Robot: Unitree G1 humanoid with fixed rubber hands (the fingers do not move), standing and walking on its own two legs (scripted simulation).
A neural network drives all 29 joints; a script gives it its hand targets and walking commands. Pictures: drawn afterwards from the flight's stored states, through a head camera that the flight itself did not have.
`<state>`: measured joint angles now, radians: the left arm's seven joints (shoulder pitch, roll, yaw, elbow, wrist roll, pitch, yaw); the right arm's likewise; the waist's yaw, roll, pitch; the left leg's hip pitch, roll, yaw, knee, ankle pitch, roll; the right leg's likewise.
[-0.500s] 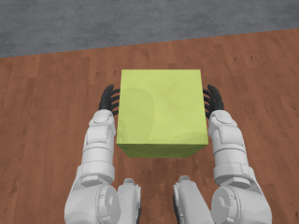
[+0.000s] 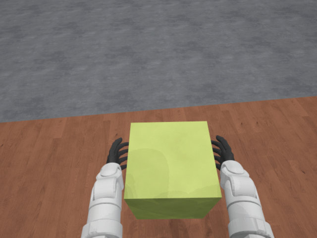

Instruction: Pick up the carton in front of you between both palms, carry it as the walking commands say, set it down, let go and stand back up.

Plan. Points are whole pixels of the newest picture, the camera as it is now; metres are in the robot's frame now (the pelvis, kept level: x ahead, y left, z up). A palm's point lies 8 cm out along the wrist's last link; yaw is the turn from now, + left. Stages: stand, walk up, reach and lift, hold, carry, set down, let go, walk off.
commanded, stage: reach and lift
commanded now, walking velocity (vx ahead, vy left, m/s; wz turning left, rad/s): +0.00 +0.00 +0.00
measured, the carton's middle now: (169, 173) +0.32 -0.01 -0.07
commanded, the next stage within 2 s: hold in 1.18 s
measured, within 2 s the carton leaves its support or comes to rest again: neither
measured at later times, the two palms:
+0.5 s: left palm (107, 164) +0.30 +0.15 +0.05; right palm (232, 160) +0.29 -0.15 +0.05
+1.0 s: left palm (106, 159) +0.30 +0.15 +0.06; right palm (232, 155) +0.30 -0.15 +0.06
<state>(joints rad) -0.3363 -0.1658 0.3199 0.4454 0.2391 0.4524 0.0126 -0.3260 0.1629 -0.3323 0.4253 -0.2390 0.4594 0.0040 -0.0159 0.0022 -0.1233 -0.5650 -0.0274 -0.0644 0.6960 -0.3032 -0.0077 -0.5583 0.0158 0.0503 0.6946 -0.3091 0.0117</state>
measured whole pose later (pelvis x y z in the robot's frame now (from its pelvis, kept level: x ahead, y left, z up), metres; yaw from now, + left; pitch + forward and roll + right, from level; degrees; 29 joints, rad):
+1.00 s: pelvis +0.01 +0.00 +0.03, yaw +0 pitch -5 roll +0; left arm -0.26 -0.15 0.23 0.28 0.28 0.67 -0.02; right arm -0.26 0.15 -0.23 0.28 -0.28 0.67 0.02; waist 0.00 0.00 0.03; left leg -0.08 -0.01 -0.06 0.37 -0.20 -0.01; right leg -0.07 0.01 0.06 0.36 -0.20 0.01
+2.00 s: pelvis +0.00 +0.00 +0.03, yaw +0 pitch -8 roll +0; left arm -0.28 -0.16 0.23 0.21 0.28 0.76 -0.02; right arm -0.28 0.16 -0.23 0.21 -0.28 0.76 0.03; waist 0.00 0.00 0.05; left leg -0.03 -0.01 -0.06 0.36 -0.19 -0.01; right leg -0.03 0.01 0.06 0.36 -0.19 0.01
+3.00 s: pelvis +0.09 -0.02 +0.03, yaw +1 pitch +5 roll +2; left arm -0.17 -0.13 0.10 -0.18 0.14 1.07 0.08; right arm -0.18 0.10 -0.12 -0.17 -0.10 1.07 -0.05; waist 0.01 -0.03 -0.17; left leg -0.41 0.02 0.11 0.63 -0.39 0.00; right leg -0.16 -0.05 -0.04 0.36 -0.29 0.00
